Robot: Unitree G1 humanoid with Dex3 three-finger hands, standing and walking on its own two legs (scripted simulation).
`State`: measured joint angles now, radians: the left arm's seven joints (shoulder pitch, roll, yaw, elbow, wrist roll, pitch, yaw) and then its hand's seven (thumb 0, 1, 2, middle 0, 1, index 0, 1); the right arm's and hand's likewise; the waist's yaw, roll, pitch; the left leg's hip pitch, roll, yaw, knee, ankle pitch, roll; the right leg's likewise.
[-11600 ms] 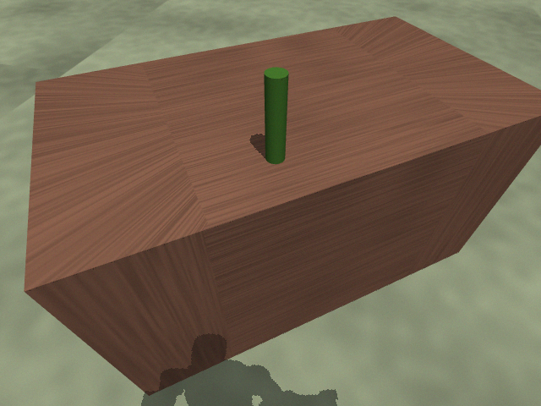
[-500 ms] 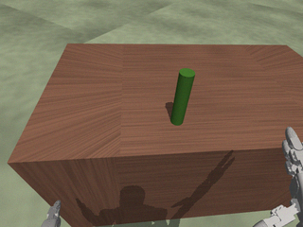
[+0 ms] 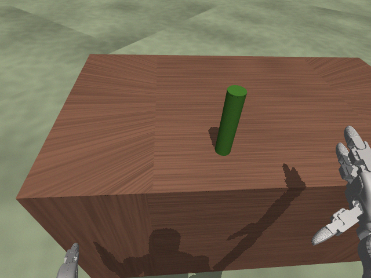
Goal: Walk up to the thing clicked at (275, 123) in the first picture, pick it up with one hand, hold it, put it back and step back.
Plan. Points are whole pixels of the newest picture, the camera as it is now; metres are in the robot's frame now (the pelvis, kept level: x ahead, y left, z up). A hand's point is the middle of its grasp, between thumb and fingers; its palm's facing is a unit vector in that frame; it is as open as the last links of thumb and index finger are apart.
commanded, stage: go down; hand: right
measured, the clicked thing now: (228, 123) +0.50 -0.10 +0.08
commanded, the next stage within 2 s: none
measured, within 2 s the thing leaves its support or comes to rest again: neither
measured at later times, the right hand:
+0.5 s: hand (323, 159) +0.33 -0.26 +0.14, palm faces -0.04 +1.00 -0.05, open 17.7 cm
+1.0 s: hand (317, 128) +0.41 -0.28 +0.15, palm faces -0.05 +1.00 +0.00, open 17.6 cm
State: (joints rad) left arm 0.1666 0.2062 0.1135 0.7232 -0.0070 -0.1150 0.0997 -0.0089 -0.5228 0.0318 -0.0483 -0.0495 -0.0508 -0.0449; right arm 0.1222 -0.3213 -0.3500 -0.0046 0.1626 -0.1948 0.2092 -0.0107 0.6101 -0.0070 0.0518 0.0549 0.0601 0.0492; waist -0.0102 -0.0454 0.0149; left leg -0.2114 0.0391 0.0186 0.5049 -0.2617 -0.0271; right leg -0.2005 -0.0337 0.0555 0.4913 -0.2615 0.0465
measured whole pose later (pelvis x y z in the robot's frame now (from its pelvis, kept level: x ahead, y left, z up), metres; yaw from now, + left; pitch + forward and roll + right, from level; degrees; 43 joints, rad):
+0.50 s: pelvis +0.01 -0.01 +0.00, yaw +1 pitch +1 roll +0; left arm 0.21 0.25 0.05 0.69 -0.03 -0.17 0.15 -0.01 -0.53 0.04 -0.05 -0.05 -0.05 -0.05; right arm -0.21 -0.45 -0.43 0.35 0.29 0.03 0.48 -0.01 0.59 -0.01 0.06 0.05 0.06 0.04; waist 0.00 -0.02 -0.03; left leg -0.26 0.04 0.00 0.51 -0.27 -0.03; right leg -0.25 -0.04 0.04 0.52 -0.29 0.04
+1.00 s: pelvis +0.00 -0.01 -0.01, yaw +2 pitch +6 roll +1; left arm 0.22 0.25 -0.02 0.66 -0.02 -0.19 0.17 -0.01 -0.52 0.05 -0.05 -0.06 -0.05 -0.05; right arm -0.60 -0.62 -0.45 0.83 0.24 -0.02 0.53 -0.01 0.57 -0.01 0.07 0.05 0.07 0.04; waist 0.06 -0.01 -0.06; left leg -0.40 0.03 -0.01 0.58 -0.28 -0.03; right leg -0.39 -0.04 0.03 0.60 -0.31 0.04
